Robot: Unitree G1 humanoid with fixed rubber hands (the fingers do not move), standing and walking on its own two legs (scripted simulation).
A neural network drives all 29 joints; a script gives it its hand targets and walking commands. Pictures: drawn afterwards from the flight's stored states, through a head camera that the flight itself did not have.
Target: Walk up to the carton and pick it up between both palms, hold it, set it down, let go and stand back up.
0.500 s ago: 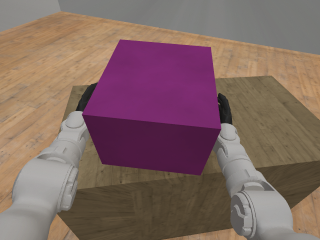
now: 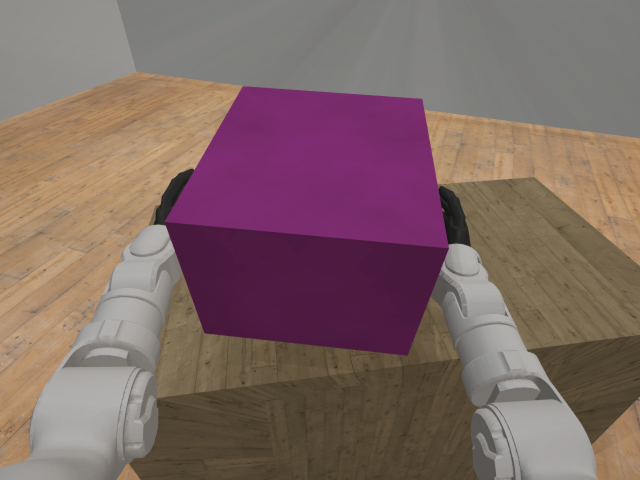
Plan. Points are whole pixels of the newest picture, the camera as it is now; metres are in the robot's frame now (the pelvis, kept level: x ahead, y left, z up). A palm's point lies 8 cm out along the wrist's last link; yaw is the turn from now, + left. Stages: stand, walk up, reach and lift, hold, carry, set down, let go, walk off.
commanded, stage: reach and lift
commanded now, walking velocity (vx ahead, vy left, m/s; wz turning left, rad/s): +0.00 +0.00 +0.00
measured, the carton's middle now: (318, 210) +0.44 -0.04 +0.17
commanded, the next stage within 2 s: hold in 1.34 s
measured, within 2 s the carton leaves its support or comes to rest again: neither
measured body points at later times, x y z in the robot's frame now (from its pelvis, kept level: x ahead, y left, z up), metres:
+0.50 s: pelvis -0.01 +0.00 +0.00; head -0.06 +0.00 +0.45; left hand +0.40 +0.15 +0.18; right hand +0.37 -0.22 +0.16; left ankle -0.01 +0.15 -0.74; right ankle +0.04 -0.12 -0.74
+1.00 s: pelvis -0.01 +0.00 +0.00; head -0.07 +0.00 +0.45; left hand +0.39 +0.16 +0.19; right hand +0.36 -0.21 +0.17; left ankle -0.01 +0.15 -0.74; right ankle +0.04 -0.12 -0.74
